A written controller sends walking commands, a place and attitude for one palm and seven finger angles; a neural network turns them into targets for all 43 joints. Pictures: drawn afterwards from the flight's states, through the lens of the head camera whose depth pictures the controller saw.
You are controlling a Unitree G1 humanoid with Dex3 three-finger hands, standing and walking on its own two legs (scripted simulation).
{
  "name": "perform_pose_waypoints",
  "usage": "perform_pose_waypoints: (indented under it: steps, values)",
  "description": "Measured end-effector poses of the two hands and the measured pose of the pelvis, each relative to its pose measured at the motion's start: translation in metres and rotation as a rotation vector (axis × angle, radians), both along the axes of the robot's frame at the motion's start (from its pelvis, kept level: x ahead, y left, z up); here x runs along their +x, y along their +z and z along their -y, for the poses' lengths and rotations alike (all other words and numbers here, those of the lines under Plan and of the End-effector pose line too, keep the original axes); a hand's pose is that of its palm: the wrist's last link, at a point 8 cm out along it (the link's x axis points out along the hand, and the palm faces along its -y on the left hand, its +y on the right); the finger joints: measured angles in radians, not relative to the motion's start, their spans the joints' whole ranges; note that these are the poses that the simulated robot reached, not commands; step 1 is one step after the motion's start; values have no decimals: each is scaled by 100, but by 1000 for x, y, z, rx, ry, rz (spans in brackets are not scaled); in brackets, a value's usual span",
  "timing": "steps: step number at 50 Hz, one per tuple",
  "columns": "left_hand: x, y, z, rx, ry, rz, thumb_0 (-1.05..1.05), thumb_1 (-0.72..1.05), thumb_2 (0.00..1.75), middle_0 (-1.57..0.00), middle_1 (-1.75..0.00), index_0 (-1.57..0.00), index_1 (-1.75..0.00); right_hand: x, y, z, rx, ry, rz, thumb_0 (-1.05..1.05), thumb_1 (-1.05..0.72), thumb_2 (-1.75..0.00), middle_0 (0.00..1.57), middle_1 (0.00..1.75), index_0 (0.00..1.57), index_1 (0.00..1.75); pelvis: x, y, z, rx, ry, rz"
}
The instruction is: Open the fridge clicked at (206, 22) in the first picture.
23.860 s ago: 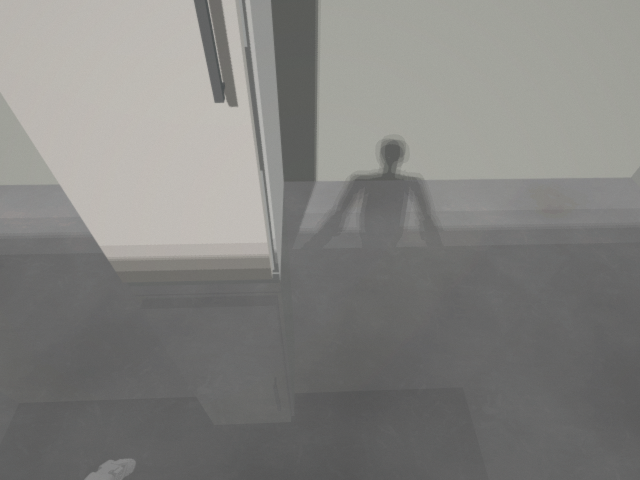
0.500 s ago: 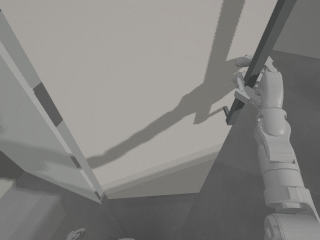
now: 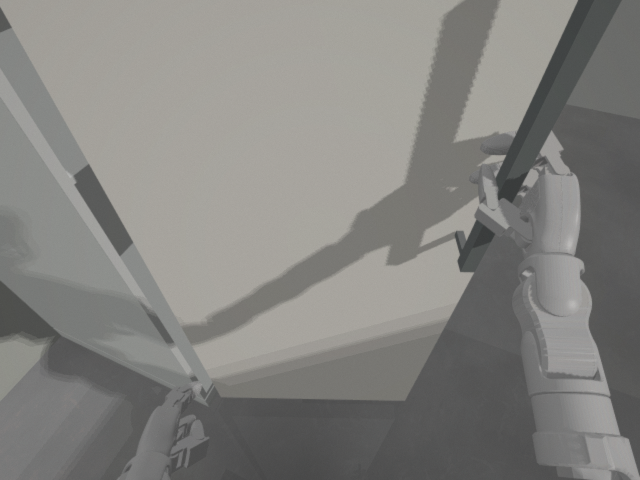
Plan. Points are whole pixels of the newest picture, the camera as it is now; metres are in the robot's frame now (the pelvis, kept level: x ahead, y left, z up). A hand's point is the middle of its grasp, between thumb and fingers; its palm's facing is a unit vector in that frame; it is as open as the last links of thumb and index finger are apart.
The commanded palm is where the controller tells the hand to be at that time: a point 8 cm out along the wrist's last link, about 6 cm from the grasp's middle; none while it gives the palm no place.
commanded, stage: loosen the grip on the handle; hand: right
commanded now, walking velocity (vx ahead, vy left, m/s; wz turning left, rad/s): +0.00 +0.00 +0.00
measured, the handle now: (513, 145) +0.41 -0.17 +0.23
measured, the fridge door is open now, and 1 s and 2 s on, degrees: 68 67 67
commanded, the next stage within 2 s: slip the hand off the handle in 0.66 s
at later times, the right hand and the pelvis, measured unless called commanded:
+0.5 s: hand (484, 207) +0.37 -0.15 +0.18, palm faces +0.16 +0.98 -0.15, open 13.0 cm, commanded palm +0.34 -0.20 +0.18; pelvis -0.01 +0.02 -0.01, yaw -1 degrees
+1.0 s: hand (512, 218) +0.36 -0.19 +0.17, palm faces +0.19 +0.97 -0.14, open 14.7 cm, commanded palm +0.33 -0.24 +0.17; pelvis +0.02 +0.02 -0.01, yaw -1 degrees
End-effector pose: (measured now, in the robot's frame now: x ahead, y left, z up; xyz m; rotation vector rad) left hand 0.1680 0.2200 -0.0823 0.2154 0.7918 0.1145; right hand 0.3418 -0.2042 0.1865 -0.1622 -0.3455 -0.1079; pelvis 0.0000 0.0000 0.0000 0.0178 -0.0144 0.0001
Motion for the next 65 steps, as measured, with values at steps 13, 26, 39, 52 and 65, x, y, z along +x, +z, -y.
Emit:
perform_pose_waypoints:
  steps: [13, 26, 39, 52, 65]
  values:
    - [-22, 10, -19, -25, -15, 134, 1, 90, 90, -20, -30, -20, -30, 5, 4, 6, 47, -15, -77, -3, -45, -70, 48, 140, 36, 135, -16, -2, -9, -26, -15, -5]
    - [-78, -23, -57, 24, 43, -74, 2, 90, 90, -20, -30, -20, -30, -1, -6, -1, -16, -20, 41, 0, 39, -29, 43, 135, 31, 130, -10, -8, -25, -26, -14, -36]
    - [-19, -13, -47, 4, -1, 15, 2, 90, 90, -20, -30, -20, -30, -3, -11, -2, 5, -5, 26, -1, 54, -21, 36, 123, 26, 117, 12, -5, -23, -26, -16, -62]
    - [22, -3, -24, -19, -48, 78, 1, 90, 90, -20, -30, -20, -30, -11, -16, 41, -6, -76, 1, -1, 55, -20, 31, 118, 26, 115, 23, -7, -18, -19, -22, -64]
    - [-2, -15, -25, 17, -15, -8, 1, 90, 90, -20, -30, -20, -30, -8, -16, 69, -15, -43, -8, -1, 55, -20, 26, 115, 26, 115, 22, -9, -9, -10, -31, -75]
